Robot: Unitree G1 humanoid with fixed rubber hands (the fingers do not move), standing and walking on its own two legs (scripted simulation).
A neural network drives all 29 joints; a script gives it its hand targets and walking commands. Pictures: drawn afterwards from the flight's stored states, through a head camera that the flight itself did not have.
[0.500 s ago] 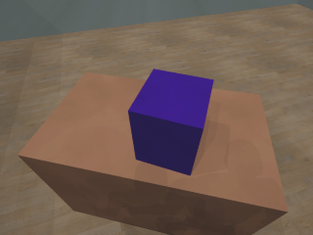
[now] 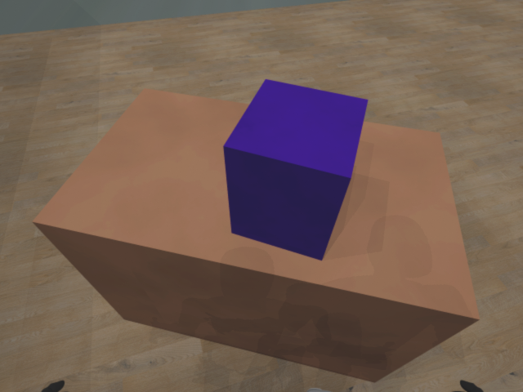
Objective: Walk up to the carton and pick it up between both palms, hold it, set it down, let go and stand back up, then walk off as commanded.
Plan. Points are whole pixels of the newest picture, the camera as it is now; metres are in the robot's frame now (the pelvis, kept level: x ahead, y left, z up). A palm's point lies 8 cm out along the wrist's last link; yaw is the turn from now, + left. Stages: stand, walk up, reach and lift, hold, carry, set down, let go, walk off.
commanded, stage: walk off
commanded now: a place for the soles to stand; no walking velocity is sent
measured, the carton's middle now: (294, 171) +0.52 -0.05 +0.01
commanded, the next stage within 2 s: none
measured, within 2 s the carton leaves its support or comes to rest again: neither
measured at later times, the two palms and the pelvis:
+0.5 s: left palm out of the picture +0.00 +0.25 -0.04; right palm out of the picture -0.03 -0.38 -0.12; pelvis -0.11 -0.07 +0.01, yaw -3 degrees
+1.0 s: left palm out of the picture -0.17 +0.29 -0.09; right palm out of the picture -0.15 -0.38 -0.06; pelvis -0.25 -0.05 +0.00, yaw +1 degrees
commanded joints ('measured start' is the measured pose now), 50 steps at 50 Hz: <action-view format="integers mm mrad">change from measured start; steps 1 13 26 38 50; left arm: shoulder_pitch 4 139 106 36 97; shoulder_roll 182 117 150 211 178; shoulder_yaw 45 38 46 70 80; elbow -80 -137 -275 -315 -214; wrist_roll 1 11 32 16 -21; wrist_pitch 7 -24 -26 1 4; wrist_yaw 4 -1 58 34 12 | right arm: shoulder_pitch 31 67 46 176 -66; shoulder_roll -209 -180 -162 -170 -183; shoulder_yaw -62 -40 -45 -63 -61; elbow -63 -174 -187 -198 -316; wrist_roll -9 -19 -35 -11 -32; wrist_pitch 1 20 25 25 6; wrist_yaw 5 -44 -17 -7 -23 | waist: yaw -15 -54 44 8 -67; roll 100 118 -138 -188 225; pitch -105 -155 -126 -103 -19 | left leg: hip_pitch -77 128 -278 -1 17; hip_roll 130 187 -155 -35 172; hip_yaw -102 -123 -223 -61 -213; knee -204 25 548 143 -198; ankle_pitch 26 392 -188 -183 216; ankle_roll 134 149 -6 22 236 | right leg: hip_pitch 63 21 308 45 -217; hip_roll -15 24 -204 -201 129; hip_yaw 49 88 294 284 117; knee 48 -193 -132 -229 660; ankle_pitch -85 -116 307 -67 -343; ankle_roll -81 -7 -181 -173 52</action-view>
